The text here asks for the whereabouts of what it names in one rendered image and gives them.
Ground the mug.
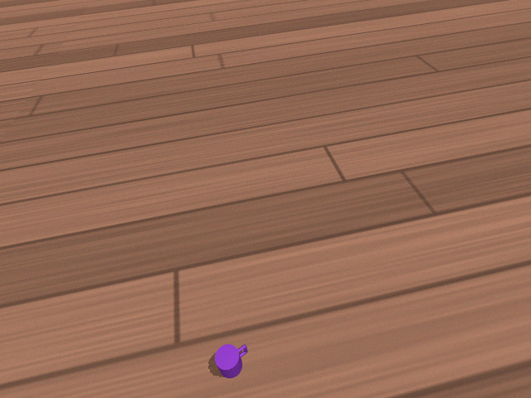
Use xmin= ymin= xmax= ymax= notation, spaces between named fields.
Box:
xmin=215 ymin=344 xmax=248 ymax=378

